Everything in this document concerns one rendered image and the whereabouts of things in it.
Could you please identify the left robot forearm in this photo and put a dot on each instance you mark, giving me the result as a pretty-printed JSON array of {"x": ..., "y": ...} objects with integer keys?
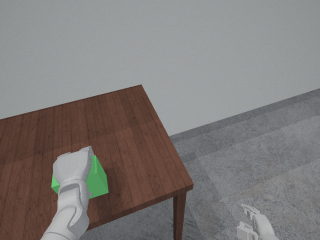
[{"x": 70, "y": 221}]

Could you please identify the sponge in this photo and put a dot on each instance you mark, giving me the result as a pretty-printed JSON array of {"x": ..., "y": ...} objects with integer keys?
[{"x": 96, "y": 180}]

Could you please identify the right robot hand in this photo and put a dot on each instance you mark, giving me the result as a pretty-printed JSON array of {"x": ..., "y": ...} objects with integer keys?
[{"x": 260, "y": 223}]

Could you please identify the left robot hand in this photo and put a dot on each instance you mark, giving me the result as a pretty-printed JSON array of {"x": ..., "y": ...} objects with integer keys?
[{"x": 73, "y": 166}]

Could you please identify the table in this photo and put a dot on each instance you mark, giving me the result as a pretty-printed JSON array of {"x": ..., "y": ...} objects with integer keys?
[{"x": 129, "y": 140}]

